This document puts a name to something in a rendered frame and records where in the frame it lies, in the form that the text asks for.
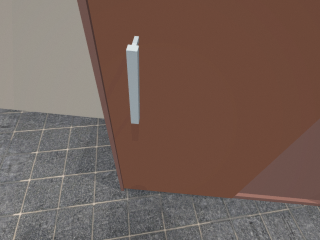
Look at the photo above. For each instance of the wardrobe door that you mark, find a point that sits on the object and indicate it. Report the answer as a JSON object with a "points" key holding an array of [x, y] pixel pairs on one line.
{"points": [[225, 86], [295, 173]]}

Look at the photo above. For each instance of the handle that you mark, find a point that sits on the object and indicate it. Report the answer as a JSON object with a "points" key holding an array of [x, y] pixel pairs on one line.
{"points": [[132, 59]]}

